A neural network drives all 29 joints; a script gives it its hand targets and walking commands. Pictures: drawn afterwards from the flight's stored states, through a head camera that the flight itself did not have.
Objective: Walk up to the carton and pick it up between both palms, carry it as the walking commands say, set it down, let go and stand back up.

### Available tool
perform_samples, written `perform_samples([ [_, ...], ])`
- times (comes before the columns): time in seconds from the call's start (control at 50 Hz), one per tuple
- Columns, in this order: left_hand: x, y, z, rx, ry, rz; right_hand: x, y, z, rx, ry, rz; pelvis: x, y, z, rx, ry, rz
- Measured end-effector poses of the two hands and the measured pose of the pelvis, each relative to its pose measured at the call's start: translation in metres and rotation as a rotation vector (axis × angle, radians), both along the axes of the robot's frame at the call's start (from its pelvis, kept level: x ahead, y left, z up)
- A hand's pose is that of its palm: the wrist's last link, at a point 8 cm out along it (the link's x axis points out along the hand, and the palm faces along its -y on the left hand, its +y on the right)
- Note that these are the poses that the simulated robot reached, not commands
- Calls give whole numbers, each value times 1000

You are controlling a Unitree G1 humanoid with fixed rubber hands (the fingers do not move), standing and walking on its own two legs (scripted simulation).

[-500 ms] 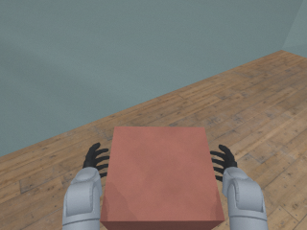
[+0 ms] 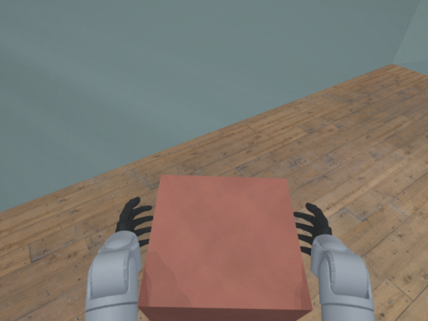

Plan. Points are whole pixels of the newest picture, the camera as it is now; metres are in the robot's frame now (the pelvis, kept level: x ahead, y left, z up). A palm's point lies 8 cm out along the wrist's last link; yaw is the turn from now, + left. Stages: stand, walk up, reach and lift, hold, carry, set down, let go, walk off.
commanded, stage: carry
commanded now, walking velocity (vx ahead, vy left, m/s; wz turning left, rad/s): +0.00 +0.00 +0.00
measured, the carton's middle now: (222, 249) +0.30 +0.00 -0.02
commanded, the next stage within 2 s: none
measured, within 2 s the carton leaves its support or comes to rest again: neither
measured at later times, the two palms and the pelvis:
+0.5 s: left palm (114, 237) +0.26 +0.18 +0.10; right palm (316, 238) +0.26 -0.16 +0.08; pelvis +0.00 +0.01 -0.01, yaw +4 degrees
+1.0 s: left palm out of the picture +0.18 +0.37 +0.07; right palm (197, 243) +0.28 +0.05 +0.04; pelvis -0.04 +0.13 -0.02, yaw +18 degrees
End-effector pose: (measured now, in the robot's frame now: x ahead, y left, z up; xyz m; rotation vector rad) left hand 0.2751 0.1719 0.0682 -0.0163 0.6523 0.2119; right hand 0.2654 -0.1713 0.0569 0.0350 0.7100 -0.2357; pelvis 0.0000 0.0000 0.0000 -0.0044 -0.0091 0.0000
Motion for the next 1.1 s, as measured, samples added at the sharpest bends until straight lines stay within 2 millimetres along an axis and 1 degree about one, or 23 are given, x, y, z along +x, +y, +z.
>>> perform_samples([
  [0.14, 2, 2, -3, -11, -17, 2, 4, 2, 0, -21, -16, 14, 0, 1, 0, -2, -1, 0],
  [0.2, -1, 3, 2, -9, -45, 7, 3, 4, 7, -15, -45, 5, -2, 2, -1, -1, -3, 0],
  [0.28, -2, 4, -1, 0, -25, 2, 4, 5, 1, -12, -24, 15, -1, 2, 0, 2, -1, 0],
  [0.36, -6, 7, 7, 6, -34, 19, -2, 7, 5, 14, -33, 15, -2, 2, -1, 0, -3, 3],
  [0.44, -12, 5, 30, 5, -83, 54, -6, 9, 22, 38, -77, -27, -5, 6, -5, 4, 9, 27],
  [0.48, -13, 8, 31, -7, -83, 70, -4, 12, 23, 49, -78, -27, -4, 11, -8, 8, 16, 55],
  [0.52, -16, 15, 27, 4, -57, 73, -2, 19, 22, 45, -53, -15, -3, 17, -10, 18, 19, 85],
  [0.56, -20, 27, 19, 11, -17, 89, 2, 31, 16, 44, -12, 2, -3, 25, -12, 24, 19, 106],
  [0.62, -28, 54, 8, 1, 28, 139, 9, 59, 8, 35, 34, 47, -3, 40, -17, 20, 19, 141],
  [0.72, -42, 112, -13, -42, 58, 230, 25, 121, 0, 0, 62, 127, -7, 71, -23, 37, 31, 178],
  [0.76, -47, 134, -18, -39, 70, 254, 29, 145, -4, 5, 77, 146, -11, 81, -22, 10, 47, 189],
  [0.82, -57, 161, -15, -42, 72, 310, 31, 174, -9, 3, 80, 201, -19, 92, -19, -4, 65, 217],
  [0.9, -71, 183, -9, -44, 29, 372, 32, 200, -8, 32, 42, 241, -30, 107, -18, -10, 89, 256],
  [0.96, -86, 192, -5, -21, 16, 402, 26, 212, -13, 66, 33, 262, -38, 117, -19, -3, 97, 281],
  [1.02, -104, 204, 3, 43, 49, 402, 10, 226, -22, 102, 68, 282, -44, 130, -14, -35, 86, 342],
  [1.04, -111, 209, 6, 43, 55, 412, 5, 232, -21, 96, 74, 298, -45, 134, -12, -25, 93, 359],
  [1.06, -118, 215, 7, 31, 53, 422, 2, 239, -16, 85, 71, 307, -47, 137, -10, -13, 92, 370],
  [1.1, -129, 228, 9, 5, 35, 437, -1, 254, -2, 63, 48, 321, -51, 144, -7, 2, 87, 395],
])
